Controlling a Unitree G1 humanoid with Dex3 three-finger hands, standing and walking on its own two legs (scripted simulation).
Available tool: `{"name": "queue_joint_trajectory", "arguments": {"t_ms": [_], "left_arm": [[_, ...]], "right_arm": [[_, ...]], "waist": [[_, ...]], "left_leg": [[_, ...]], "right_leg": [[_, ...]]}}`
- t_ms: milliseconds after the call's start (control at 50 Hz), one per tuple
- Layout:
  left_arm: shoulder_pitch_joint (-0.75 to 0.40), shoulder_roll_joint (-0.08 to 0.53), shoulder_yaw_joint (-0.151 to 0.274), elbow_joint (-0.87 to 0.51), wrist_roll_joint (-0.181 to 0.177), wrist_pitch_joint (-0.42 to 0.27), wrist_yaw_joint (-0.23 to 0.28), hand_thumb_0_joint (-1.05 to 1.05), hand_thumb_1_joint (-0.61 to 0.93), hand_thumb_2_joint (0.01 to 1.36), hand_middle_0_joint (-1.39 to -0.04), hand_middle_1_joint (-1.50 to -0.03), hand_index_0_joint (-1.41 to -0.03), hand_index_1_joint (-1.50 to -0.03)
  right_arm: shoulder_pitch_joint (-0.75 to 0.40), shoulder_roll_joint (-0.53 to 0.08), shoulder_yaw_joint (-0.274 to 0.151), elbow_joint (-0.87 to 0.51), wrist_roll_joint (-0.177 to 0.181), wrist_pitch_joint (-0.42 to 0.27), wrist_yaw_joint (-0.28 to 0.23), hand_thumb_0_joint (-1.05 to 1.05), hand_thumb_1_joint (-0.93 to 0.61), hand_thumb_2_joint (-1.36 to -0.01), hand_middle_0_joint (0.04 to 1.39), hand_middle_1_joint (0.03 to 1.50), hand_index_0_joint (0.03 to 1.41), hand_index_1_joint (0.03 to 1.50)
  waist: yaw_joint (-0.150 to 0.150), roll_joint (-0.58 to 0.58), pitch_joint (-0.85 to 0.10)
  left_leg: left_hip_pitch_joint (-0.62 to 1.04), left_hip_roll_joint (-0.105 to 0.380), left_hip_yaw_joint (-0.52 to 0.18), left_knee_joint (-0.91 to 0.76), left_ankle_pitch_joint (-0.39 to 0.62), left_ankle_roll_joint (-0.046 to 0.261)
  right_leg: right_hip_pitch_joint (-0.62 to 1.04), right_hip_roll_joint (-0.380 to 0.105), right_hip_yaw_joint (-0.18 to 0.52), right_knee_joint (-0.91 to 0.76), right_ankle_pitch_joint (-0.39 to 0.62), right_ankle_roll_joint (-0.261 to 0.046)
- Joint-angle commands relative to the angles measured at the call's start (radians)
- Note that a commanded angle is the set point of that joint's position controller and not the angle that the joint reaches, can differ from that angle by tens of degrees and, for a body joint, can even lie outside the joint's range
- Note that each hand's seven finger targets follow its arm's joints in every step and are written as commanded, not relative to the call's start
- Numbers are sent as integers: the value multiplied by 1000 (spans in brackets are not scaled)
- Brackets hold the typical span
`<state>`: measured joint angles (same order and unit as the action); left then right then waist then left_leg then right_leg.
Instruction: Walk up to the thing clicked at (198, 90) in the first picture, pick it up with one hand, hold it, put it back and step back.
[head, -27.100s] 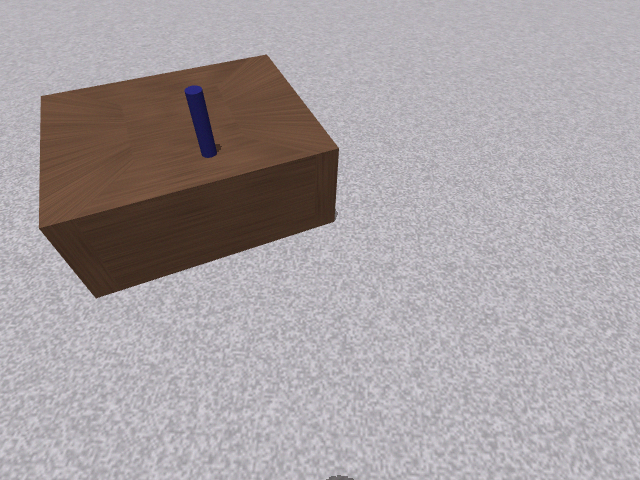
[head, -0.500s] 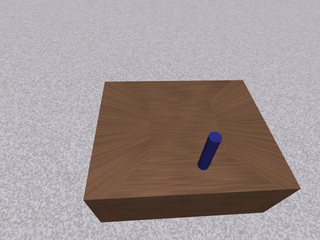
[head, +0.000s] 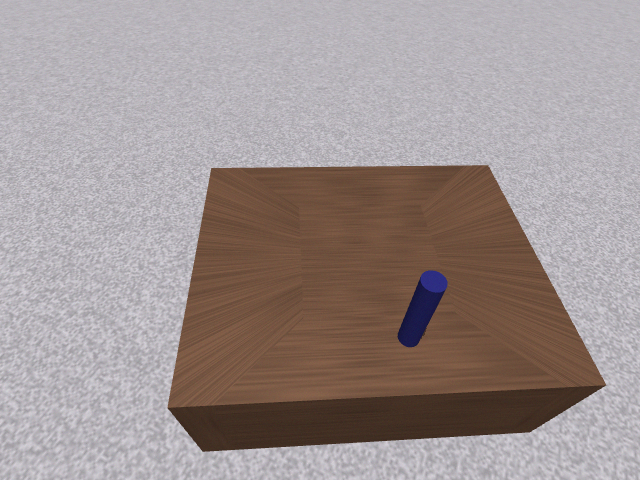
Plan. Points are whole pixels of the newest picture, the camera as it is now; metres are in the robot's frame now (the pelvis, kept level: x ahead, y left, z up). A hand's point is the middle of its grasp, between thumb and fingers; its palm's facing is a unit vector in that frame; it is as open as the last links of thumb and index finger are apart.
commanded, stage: stand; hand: right
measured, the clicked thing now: (419, 312) +0.49 -0.22 -0.27
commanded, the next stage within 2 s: step back in 1.22 s
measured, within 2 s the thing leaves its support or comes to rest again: neither
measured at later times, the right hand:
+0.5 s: hand out of the picture +0.06 -0.26 -0.15, palm faces -0.01 +0.94 -0.35, open 7.4 cm
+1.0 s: hand out of the picture +0.07 -0.26 -0.15, palm faces -0.02 +0.94 -0.35, open 7.4 cm
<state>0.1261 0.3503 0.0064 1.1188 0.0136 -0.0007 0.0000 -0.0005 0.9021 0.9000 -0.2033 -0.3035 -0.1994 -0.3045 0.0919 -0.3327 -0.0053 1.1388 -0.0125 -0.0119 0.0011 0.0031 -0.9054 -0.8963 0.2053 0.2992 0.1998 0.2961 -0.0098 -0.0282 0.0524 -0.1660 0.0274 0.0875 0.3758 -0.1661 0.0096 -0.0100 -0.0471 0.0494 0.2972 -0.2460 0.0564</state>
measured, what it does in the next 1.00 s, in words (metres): stands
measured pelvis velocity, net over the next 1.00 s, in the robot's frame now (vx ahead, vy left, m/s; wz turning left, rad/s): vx -0.01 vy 0.00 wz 0.02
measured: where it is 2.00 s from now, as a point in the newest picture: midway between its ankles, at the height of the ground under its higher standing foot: outside the picture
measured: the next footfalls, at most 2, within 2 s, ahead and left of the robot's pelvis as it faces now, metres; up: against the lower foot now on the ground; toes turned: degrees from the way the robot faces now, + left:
left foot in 1.98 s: -0.16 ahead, +0.06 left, +0.00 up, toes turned +6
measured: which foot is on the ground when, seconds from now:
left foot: down 0.00-1.00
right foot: down 0.00-1.00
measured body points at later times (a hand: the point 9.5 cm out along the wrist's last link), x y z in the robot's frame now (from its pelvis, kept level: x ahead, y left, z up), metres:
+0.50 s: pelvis -0.01 +0.00 +0.00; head +0.00 +0.01 +0.45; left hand +0.04 +0.30 -0.14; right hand +0.06 -0.30 -0.13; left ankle +0.03 +0.11 -0.75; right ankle -0.05 -0.16 -0.75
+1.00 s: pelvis -0.01 +0.00 +0.00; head +0.00 +0.01 +0.45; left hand +0.06 +0.30 -0.14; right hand +0.07 -0.30 -0.13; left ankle +0.03 +0.11 -0.75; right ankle -0.05 -0.16 -0.75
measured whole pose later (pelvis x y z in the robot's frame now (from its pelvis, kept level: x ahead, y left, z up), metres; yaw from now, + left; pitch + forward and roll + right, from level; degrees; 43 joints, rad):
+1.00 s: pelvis -0.01 +0.00 +0.00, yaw +1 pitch -3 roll +0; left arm 0.15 0.35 0.01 1.09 0.01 0.00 -0.01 0.00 0.90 0.90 -0.20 -0.30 -0.20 -0.30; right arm 0.11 -0.34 -0.01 1.14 -0.01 -0.01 0.01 0.00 -0.91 -0.90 0.21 0.30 0.20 0.30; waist -0.01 -0.02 0.05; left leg -0.17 0.02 0.06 0.37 -0.15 0.01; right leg -0.01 -0.05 0.03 0.30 -0.24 0.05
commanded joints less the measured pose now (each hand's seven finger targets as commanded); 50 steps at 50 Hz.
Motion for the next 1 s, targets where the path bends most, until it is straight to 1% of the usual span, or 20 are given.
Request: {"name": "queue_joint_trajectory", "arguments": {"t_ms": [0,40,100,120,140,160,180,220,280,320,380,400,580,700,780,820,840,860,900,980], "left_arm": [[-10,196,35,-51,4,-22,16,0,900,900,-200,-300,-200,-301],[-14,195,36,-49,4,-19,15,0,900,900,-200,-300,-200,-301],[-14,194,38,-50,5,-16,14,0,900,900,-200,-300,-200,-301],[-11,198,39,-54,4,-18,14,0,900,900,-200,-300,-200,-301],[-12,195,38,-51,4,-18,12,0,900,900,-200,-300,-200,-301],[-15,201,40,-56,5,-19,13,0,900,900,-200,-300,-200,-301],[-4,195,37,-51,4,-19,13,0,900,900,-200,-300,-200,-301],[-8,202,40,-56,4,-20,13,0,900,900,-200,-300,-200,-301],[-7,201,40,-56,4,-20,12,0,900,900,-200,-300,-200,-301],[8,198,39,-55,5,-19,11,0,900,900,-200,-300,-200,-301],[2,199,38,-58,7,-21,12,0,900,900,-200,-300,-200,-301],[8,198,37,-57,4,-21,11,0,900,900,-200,-300,-200,-301],[10,206,40,-66,3,-25,11,0,900,900,-200,-300,-200,-301],[10,204,38,-71,3,-26,12,0,900,900,-200,-300,-200,-300],[8,202,37,-71,2,-23,12,0,900,900,-200,-300,-200,-300],[10,208,39,-68,3,-22,12,0,900,900,-200,-300,-200,-300],[12,206,40,-69,4,-22,12,0,900,900,-200,-300,-200,-300],[8,209,40,-73,4,-23,11,0,900,900,-200,-300,-200,-300],[6,209,40,-75,4,-25,12,0,900,900,-200,-300,-200,-300],[6,207,41,-76,2,-24,13,0,900,900,-200,-300,-200,-300]], "right_arm": [[-41,-221,-46,-60,1,-16,-18,0,-900,-900,200,300,200,300],[-37,-222,-45,-58,2,-16,-17,0,-900,-900,200,300,200,300],[-41,-227,-49,-56,1,-15,-16,0,-900,-900,200,300,200,300],[-45,-225,-50,-59,1,-17,-16,0,-900,-900,200,300,200,300],[-39,-225,-50,-56,1,-17,-15,0,-900,-900,200,300,200,300],[-43,-220,-50,-60,0,-18,-15,0,-900,-900,200,300,200,300],[-42,-223,-50,-56,1,-18,-15,0,-900,-900,200,300,200,300],[-38,-220,-51,-56,2,-18,-16,0,-900,-900,200,300,200,300],[-33,-222,-50,-57,3,-19,-13,0,-900,-900,200,300,200,300],[-36,-226,-52,-56,2,-18,-13,0,-900,-900,200,300,200,300],[-38,-224,-54,-57,2,-15,-11,0,-900,-900,200,300,200,300],[-32,-225,-52,-54,3,-14,-10,0,-900,-900,200,300,200,300],[-23,-217,-51,-59,3,-15,-9,0,-900,-900,200,300,200,300],[-26,-220,-49,-62,3,-17,-10,0,-900,-900,200,300,200,300],[-26,-224,-49,-58,4,-15,-10,0,-900,-900,200,300,200,300],[-26,-224,-49,-59,4,-14,-9,0,-900,-900,200,300,200,300],[-23,-226,-49,-60,3,-14,-9,0,-900,-900,200,300,200,300],[-30,-221,-49,-62,3,-15,-9,0,-900,-900,200,300,200,300],[-33,-223,-50,-63,4,-17,-9,0,-900,-900,200,300,200,300],[-20,-222,-49,-64,6,-18,-10,0,-900,-900,200,300,200,300]], "waist": [[2,27,-79],[-4,34,-50],[-1,50,-44],[0,39,-57],[-3,34,-48],[0,33,-63],[0,34,-48],[0,27,-65],[-6,35,-52],[-1,38,-43],[-4,20,-37],[-6,23,-23],[-6,22,-40],[-3,22,-64],[-2,30,-51],[-4,29,-26],[-3,37,-37],[-1,33,-50],[-2,28,-51],[-3,31,-70]], "left_leg": [[127,114,-108,-36,213,16],[110,109,-113,-56,147,11],[102,113,-129,-76,94,13],[115,115,-129,-71,121,16],[106,112,-129,-75,104,15],[116,116,-128,-66,137,17],[109,114,-130,-69,125,14],[124,113,-128,-64,131,17],[112,110,-133,-77,96,14],[114,112,-138,-81,62,15],[103,110,-134,-70,78,15],[90,106,-137,-78,35,15],[91,105,-132,-66,84,16],[106,111,-134,-47,171,16],[89,111,-138,-53,141,16],[77,104,-138,-68,81,13],[81,108,-142,-67,66,15],[94,109,-139,-60,118,16],[99,112,-140,-54,159,15],[105,112,-138,-49,194,16]], "right_leg": [[-97,-90,23,-50,225,-54],[-117,-86,23,-53,170,-58],[-123,-80,17,-50,115,-62],[-118,-83,20,-50,131,-63],[-120,-82,20,-52,116,-63],[-114,-84,20,-46,135,-65],[-127,-82,19,-52,117,-62],[-119,-85,23,-52,138,-66],[-123,-83,23,-50,113,-65],[-138,-81,19,-54,97,-66],[-144,-83,22,-59,94,-66],[-146,-84,28,-68,73,-66],[-130,-87,29,-63,109,-67],[-113,-91,24,-51,163,-62],[-107,-90,21,-55,140,-64],[-124,-87,22,-65,105,-64],[-117,-89,22,-64,100,-66],[-116,-90,22,-57,132,-66],[-118,-88,17,-55,144,-63],[-91,-92,14,-51,178,-62]]}}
